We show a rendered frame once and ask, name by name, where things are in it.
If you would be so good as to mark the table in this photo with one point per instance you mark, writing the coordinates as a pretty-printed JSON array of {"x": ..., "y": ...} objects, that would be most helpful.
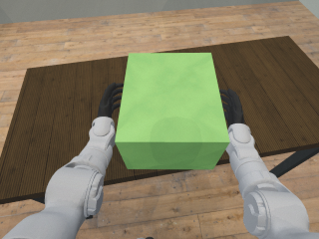
[{"x": 277, "y": 85}]

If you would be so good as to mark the right robot forearm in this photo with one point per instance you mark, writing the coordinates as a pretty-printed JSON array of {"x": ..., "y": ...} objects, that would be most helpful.
[{"x": 248, "y": 167}]

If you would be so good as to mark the robot left hand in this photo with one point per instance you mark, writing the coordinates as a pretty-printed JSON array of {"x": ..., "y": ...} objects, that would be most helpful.
[{"x": 107, "y": 106}]

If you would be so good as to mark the left robot forearm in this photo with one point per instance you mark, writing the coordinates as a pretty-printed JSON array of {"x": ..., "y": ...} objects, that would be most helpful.
[{"x": 98, "y": 152}]

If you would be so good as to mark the robot right hand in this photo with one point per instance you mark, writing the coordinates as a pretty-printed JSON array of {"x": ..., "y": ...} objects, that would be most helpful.
[{"x": 233, "y": 107}]

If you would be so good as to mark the carton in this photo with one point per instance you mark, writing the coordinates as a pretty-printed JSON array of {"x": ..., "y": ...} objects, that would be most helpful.
[{"x": 171, "y": 114}]

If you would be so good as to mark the left robot upper arm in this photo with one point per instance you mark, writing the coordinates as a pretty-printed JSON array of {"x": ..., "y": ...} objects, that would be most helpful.
[{"x": 74, "y": 194}]

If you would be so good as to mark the right robot upper arm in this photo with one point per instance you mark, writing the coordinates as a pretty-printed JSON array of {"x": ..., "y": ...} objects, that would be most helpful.
[{"x": 276, "y": 215}]

